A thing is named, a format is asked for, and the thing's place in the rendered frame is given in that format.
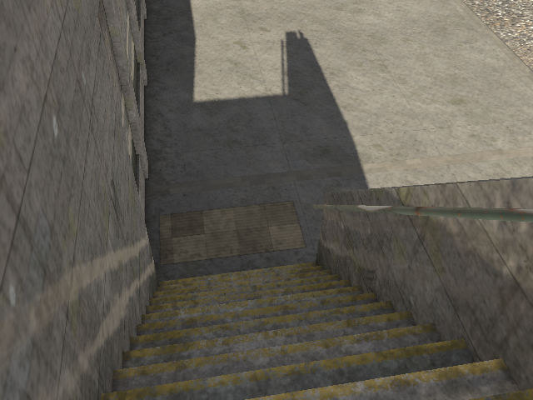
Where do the stairs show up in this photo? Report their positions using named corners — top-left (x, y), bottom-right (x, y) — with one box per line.
top-left (101, 262), bottom-right (533, 400)

